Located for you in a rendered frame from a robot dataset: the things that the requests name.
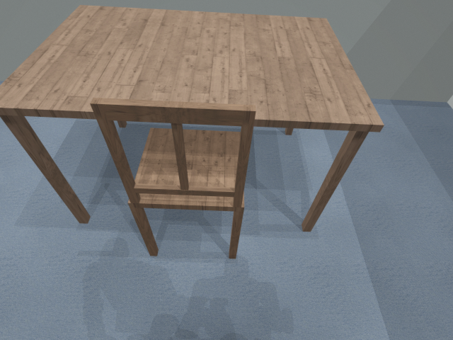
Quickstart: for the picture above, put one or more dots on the table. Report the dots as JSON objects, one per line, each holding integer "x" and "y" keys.
{"x": 292, "y": 68}

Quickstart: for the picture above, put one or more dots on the chair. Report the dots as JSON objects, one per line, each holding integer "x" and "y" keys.
{"x": 182, "y": 169}

